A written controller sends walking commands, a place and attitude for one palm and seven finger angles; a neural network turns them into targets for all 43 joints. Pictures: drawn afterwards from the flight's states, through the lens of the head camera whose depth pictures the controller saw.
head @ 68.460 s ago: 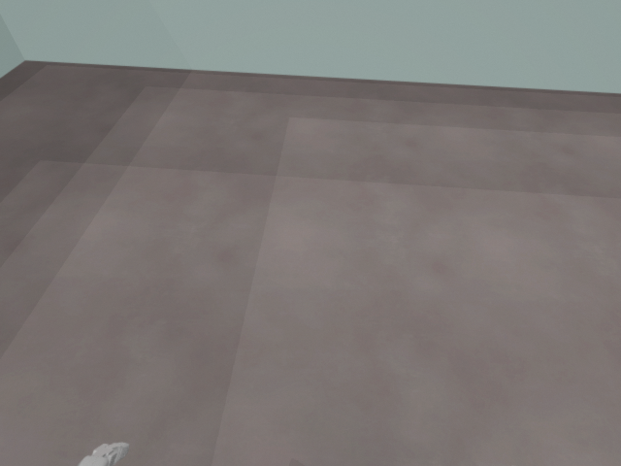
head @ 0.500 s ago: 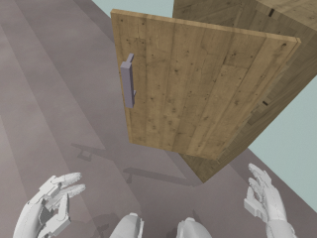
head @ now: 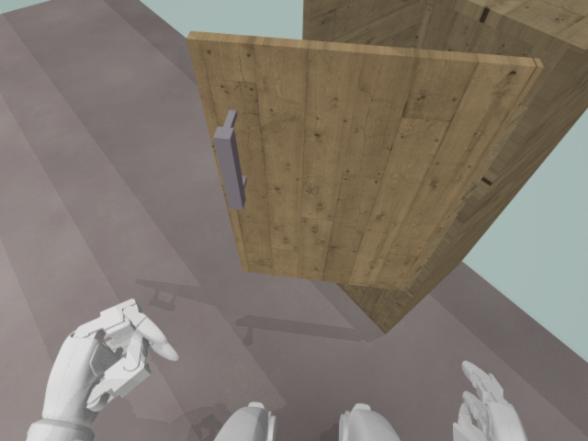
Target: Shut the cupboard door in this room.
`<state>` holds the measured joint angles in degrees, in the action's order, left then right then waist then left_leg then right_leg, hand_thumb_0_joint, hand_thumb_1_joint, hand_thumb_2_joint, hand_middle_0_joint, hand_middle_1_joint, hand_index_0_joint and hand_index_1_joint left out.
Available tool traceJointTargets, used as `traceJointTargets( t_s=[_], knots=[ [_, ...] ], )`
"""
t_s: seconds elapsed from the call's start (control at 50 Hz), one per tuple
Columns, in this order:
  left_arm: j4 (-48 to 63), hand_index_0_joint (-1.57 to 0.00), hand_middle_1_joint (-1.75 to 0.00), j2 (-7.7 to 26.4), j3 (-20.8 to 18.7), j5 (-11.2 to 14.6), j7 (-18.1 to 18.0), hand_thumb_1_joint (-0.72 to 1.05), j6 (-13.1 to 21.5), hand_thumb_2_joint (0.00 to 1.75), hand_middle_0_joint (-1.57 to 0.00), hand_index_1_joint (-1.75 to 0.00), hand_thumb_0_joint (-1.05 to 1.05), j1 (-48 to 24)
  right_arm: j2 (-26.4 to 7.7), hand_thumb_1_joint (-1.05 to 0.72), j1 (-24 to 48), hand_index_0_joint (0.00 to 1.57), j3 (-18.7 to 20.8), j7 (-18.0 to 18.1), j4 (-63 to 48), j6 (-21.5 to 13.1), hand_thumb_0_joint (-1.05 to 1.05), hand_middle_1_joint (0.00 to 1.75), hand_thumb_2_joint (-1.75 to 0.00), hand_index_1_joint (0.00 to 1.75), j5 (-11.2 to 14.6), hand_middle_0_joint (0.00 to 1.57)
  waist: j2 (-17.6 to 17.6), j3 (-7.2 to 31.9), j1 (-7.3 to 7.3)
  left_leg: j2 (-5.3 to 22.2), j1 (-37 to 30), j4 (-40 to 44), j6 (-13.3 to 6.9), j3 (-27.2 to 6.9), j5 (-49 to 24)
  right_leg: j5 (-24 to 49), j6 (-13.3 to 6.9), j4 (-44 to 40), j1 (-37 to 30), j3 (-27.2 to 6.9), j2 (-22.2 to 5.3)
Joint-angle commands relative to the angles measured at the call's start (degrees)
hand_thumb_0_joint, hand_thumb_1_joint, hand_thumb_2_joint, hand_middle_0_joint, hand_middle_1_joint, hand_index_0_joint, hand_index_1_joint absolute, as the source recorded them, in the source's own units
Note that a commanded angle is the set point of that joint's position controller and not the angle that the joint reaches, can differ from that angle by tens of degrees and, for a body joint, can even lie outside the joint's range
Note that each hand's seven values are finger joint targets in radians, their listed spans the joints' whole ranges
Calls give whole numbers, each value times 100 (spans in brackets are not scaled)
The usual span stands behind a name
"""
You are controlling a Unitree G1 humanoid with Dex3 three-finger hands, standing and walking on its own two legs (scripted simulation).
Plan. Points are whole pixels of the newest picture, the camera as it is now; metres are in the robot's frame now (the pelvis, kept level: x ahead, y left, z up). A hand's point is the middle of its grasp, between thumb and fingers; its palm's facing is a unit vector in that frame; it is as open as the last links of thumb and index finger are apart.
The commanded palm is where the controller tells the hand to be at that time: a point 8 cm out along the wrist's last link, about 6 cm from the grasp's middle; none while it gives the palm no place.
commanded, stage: raise the hand and make a fist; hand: left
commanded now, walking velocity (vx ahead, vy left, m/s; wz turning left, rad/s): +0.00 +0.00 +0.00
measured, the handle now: (234, 162) +0.49 +0.13 +0.08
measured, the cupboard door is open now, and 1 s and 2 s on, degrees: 43 43 43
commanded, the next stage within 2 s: bring the fist close to the handle in 0.90 s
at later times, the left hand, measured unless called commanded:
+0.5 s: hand (129, 325) +0.23 +0.20 +0.08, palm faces -0.05 -1.00 -0.06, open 3.1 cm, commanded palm +0.21 +0.26 +0.08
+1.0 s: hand (152, 329) +0.23 +0.18 +0.08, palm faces -0.08 -1.00 -0.05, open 3.1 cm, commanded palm +0.21 +0.24 +0.08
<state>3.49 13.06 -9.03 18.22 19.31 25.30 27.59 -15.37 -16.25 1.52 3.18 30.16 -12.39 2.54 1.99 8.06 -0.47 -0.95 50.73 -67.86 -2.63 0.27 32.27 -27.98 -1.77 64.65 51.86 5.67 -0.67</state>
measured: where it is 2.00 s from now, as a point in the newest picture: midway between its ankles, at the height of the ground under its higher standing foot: outside the picture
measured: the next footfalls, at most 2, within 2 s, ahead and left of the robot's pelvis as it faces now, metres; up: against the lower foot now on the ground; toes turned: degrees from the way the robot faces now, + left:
none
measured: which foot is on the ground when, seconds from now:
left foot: down 0.00-1.00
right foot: down 0.00-1.00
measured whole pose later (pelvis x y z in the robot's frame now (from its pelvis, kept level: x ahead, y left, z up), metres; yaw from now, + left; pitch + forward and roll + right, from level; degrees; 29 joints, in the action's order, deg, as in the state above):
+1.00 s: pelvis +0.01 +0.00 +0.02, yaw +0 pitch +12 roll -2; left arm 1.0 14.7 -8.2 16.1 17.4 18.7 21.5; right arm -14.7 -15.1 -1.0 2.0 27.2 -9.7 2.5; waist 2.4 8.1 0.3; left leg -0.8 43.3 -61.5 -2.4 0.2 30.6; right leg -26.3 -1.8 58.3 44.5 5.5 -0.2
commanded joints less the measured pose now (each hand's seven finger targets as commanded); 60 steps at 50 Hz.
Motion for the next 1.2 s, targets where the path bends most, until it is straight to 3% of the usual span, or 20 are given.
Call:
traceJointTargets(
  t_s=[0.0, 0.02, 0.06, 0.12, 0.18, 0.22, 0.3, 0.42, 0.44, 0.5, 0.54, 0.62, 0.72, 0.78, 0.88, 0.94, 0.98, 1.02, 1.1, 1.18],
  knots=[
    [1440, -113, -132, 1015, -320, -28, 66, 90, 277, 90, -113, -132, 0, -410, -664, -90, 431, 20, 202, 90, -1139, -475, 0, 30, -90, 30, 12, 20, 114, 1269, 25, 49, -606, 1333, 122, -440, -1013, 210, -20, -1042, -1081, -467, 61],
    [1613, -115, -134, 1314, -646, -15, -73, 90, 249, 90, -115, -134, 0, -478, -666, -90, 453, 20, 199, 97, -1126, -447, 0, 30, -90, 30, -19, 20, 174, 1401, -60, 53, -668, 1342, 134, -444, -1161, 397, -41, -963, -1196, -429, 98],
    [1847, -119, -138, 1108, -719, 29, -325, 90, 248, 90, -119, -138, 0, -250, -538, -90, 463, 20, 169, 81, -1191, -370, 0, 30, -90, 30, -16, 20, 317, 1542, -182, 64, -970, 1548, 203, -464, -1576, 816, -54, -868, -1392, -257, 128],
    [1760, -124, -144, 902, -676, 31, -617, 90, 140, 90, -124, -144, 0, -118, -512, -90, 465, 20, 127, 32, -1185, -245, 0, 30, -90, 30, -37, 20, 478, 1305, -186, 90, -1129, 1663, 291, -513, -1919, 1072, -64, -849, -1356, -123, 190],
    [1287, -130, -150, 478, -77, -147, -587, 90, -138, 90, -130, -150, 0, -109, -586, -90, 395, 20, 105, -36, -1198, -133, 0, 30, -90, 30, -20, 20, 341, 719, 67, 166, -1098, 1799, 352, -599, -1675, 879, -11, -987, -1037, -21, 194],
    [862, -130, -150, 418, 185, -257, -418, 90, -377, 90, -130, -150, 0, -289, -666, -90, 335, 20, 87, -33, -1224, -91, 0, 30, -90, 30, -5, 20, -18, 323, 238, 176, -911, 1849, 293, -655, -1295, 725, -8, -1139, -946, -38, 204],
    [1029, -130, -150, 800, -21, -293, -232, 90, -477, 90, -130, -150, 0, -833, -747, -90, 286, 20, 49, 6, -1349, -131, 0, 30, -90, 30, 8, 20, -26, 536, 203, 147, -1002, 1937, 268, -677, -1010, 572, -10, -1255, -1104, -96, 178],
    [1788, -130, -150, 1254, -765, -69, -505, 90, -35, 90, -130, -150, 0, -1098, -607, -90, 262, 20, -16, 4, -1243, -201, 0, 30, -90, 30, -66, 20, 587, 1351, -77, 135, -1633, 1859, 421, -618, -2361, 1379, -81, -1076, -1589, -110, 205],
    [1732, -130, -150, 1039, -610, -64, -507, 90, -5, 90, -130, -150, 0, -1009, -579, -90, 238, 20, -29, -23, -1209, -203, 0, 30, -90, 30, -67, 20, 586, 1392, -40, 156, -1721, 1848, 442, -608, -2602, 1476, -60, -1073, -1582, -87, 193],
    [1160, -130, -150, 730, -286, -117, -425, 90, -186, 90, -130, -150, 0, -770, -621, -90, 210, 20, 1, -83, -1114, -166, 0, 30, -90, 30, -45, 20, 517, 981, 86, 183, -1598, 1859, 464, -619, -2566, 1414, -16, -1160, -1398, -37, 186],
    [718, -130, -150, 583, -89, -164, -249, 90, -448, 90, -130, -150, 0, -572, -685, -90, 179, 20, 48, -90, -1127, -122, 0, 30, -90, 30, -10, 20, 115, 814, 159, 177, -1408, 1836, 411, -566, -2584, 1519, 3, -1240, -1480, -28, 183],
    [667, -130, -150, 871, -349, -81, -83, 90, -688, 90, -130, -150, 0, -672, -745, -90, 214, 20, 89, -49, -1237, -92, 0, 30, -90, 30, -7, 20, -241, 912, 91, 78, -1173, 1803, 294, -449, -2299, 1629, 0, -1363, -1829, -132, 152],
    [1514, -130, -150, 1252, -811, 15, -397, 90, -100, 90, -130, -150, 0, -1108, -619, -90, 287, 20, 47, -24, -1226, -138, 0, 30, -90, 30, -78, 20, 164, 1263, -59, 49, -1262, 1734, 284, -362, -2369, 1740, -47, -1223, -2008, -245, 139],
    [1339, -130, -150, 945, -547, -32, -483, 90, 141, 90, -130, -150, 0, -968, -570, -90, 292, 20, 32, -71, -1123, -170, 0, 30, -90, 30, -67, 20, 283, 1067, 37, 69, -1215, 1700, 288, -345, -2126, 1494, -33, -1208, -1726, -239, 137],
    [762, -130, -150, 741, -173, -142, -238, 90, -189, 90, -130, -150, 0, -672, -674, -90, 267, 20, 77, -91, -1143, -96, 0, 30, -90, 30, -4, 20, 92, 820, 165, 45, -994, 1672, 213, -292, -1740, 1249, 6, -1403, -1669, -307, 106],
    [757, -130, -150, 895, -309, -98, -133, 90, -422, 90, -130, -150, 0, -736, -681, -90, 303, 20, 73, -46, -1237, -44, 0, 30, -90, 30, 13, 20, -158, 851, 141, 10, -869, 1673, 157, -251, -1546, 1048, 33, -1575, -1890, -419, 66],
    [1105, -130, -150, 1044, -485, -31, -194, 90, -352, 90, -130, -150, 0, -960, -663, -90, 361, 20, 59, -6, -1302, -54, 0, 30, -90, 30, 10, 20, -175, 971, 105, 7, -902, 1684, 142, -258, -1442, 866, 45, -1603, -1924, -463, 63],
    [1369, -130, -150, 1054, -393, -28, -341, 90, -174, 90, -130, -150, 0, -1700, -642, -90, 379, 20, -10, 41, -1227, -86, 0, 30, -90, 30, -36, 20, -7, 833, 219, 19, -892, 1595, 129, -278, -1354, 754, 25, -1556, -1764, -491, 74],
    [921, -130, -150, 802, -181, -159, -549, 90, 106, 90, -130, -150, 0, -2222, -612, -90, 353, 20, -36, 33, -997, -176, 0, 30, -90, 30, -47, 20, 40, 767, 304, 43, -822, 1495, 146, -325, -1166, 538, 29, -1414, -1355, -457, 92],
    [343, -130, -150, 723, 14, -273, -436, 90, -211, 90, -130, -150, 0, -2064, -674, -90, 263, 20, -7, -12, -987, -129, 0, 30, -90, 30, -13, 20, -70, 1010, 251, 19, -815, 1540, 131, -280, -1289, 762, 48, -1454, -1603, -482, 55]
  ],
)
